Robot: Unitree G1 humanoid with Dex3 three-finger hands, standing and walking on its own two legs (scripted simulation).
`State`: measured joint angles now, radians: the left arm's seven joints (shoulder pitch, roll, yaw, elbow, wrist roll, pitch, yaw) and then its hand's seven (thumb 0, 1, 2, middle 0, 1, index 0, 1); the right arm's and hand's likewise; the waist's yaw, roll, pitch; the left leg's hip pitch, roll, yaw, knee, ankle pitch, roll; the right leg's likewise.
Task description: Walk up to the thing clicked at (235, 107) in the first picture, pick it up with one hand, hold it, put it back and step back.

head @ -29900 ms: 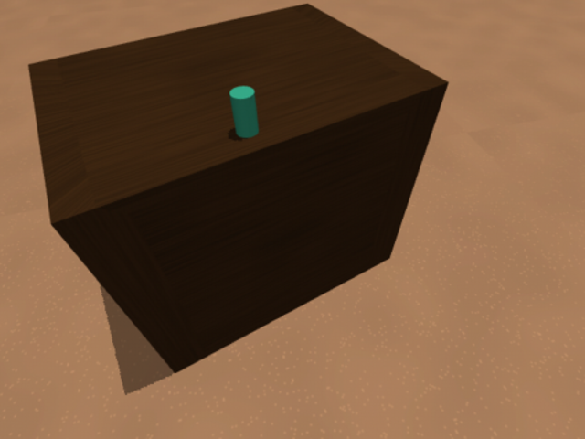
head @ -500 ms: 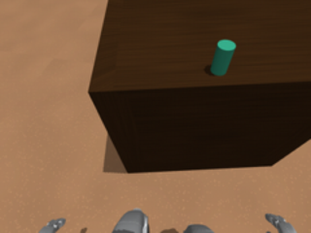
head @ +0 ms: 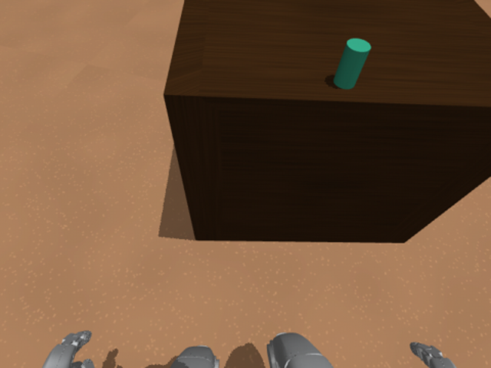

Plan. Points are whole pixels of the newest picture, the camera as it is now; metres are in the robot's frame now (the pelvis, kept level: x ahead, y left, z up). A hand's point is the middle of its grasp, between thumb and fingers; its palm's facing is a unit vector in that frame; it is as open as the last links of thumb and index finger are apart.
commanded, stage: step back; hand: right
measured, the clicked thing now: (351, 64) +0.70 -0.18 +0.08
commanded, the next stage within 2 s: none
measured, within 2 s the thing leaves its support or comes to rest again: neither
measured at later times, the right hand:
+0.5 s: hand out of the picture -0.08 -0.32 -0.17, palm faces -0.12 +0.91 -0.40, open 7.3 cm
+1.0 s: hand out of the picture -0.20 -0.35 -0.15, palm faces -0.05 +0.92 -0.38, open 7.3 cm
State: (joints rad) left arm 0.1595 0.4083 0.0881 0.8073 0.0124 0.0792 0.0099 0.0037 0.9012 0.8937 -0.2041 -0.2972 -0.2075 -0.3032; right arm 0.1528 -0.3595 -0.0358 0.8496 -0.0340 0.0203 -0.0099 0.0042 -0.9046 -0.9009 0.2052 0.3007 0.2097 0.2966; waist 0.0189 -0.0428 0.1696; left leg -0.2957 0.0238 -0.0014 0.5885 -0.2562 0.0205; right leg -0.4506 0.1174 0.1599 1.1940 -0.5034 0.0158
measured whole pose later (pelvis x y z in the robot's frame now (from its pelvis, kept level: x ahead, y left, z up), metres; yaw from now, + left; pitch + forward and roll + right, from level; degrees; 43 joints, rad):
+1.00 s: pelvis -0.33 -0.08 -0.01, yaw -1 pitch -2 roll +1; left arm 0.24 0.36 0.05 0.93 0.04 0.04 0.00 0.00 0.90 0.89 -0.21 -0.30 -0.21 -0.30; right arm 0.12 -0.42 -0.05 0.88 -0.02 0.07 -0.01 0.00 -0.91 -0.90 0.20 0.30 0.21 0.30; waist 0.05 0.03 0.11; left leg -0.53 -0.07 -0.13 1.02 -0.43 -0.01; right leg -0.26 0.00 0.02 0.66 -0.36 -0.02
